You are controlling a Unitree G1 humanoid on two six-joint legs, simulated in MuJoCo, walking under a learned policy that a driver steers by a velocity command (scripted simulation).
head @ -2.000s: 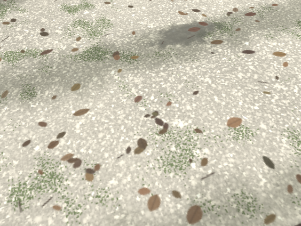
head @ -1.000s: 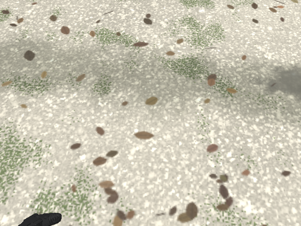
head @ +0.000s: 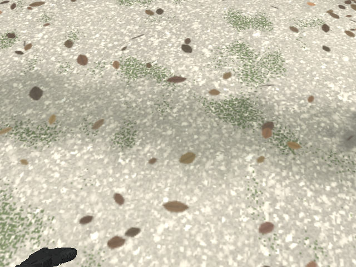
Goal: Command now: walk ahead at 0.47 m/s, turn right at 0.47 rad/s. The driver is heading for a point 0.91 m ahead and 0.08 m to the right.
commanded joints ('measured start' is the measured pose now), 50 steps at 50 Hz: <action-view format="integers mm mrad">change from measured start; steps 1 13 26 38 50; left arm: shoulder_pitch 343 221 329 19 310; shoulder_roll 204 145 136 15 130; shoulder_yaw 60 38 20 -20 31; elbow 0 0 -13 -83 -34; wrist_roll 4 2 -17 15 23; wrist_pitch -8 -14 0 -15 -24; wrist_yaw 18 60 66 31 40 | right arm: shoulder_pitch -68 -326 -11 -90 -33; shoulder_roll -133 -51 -134 -159 -155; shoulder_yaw -10 14 -33 -19 -2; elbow -155 -210 -146 -52 -59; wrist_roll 28 -22 0 15 43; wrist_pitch -78 -50 -67 -46 -33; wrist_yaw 18 5 29 31 22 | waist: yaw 180 93 -47 -6 155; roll -151 -62 179 81 -156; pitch -342 -34 -251 -16 -202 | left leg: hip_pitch -771 -537 335 -112 -746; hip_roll -66 -17 314 116 -21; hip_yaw -197 -124 -753 -168 -188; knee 644 -68 -470 -619 489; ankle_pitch -1 560 -26 501 18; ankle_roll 24 -29 288 237 56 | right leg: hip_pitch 917 255 -246 -20 753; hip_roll -353 -109 -9 -113 -410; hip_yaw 798 304 249 69 537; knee -375 -423 656 53 -346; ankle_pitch -294 97 -347 112 -219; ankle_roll -262 -134 80 104 -122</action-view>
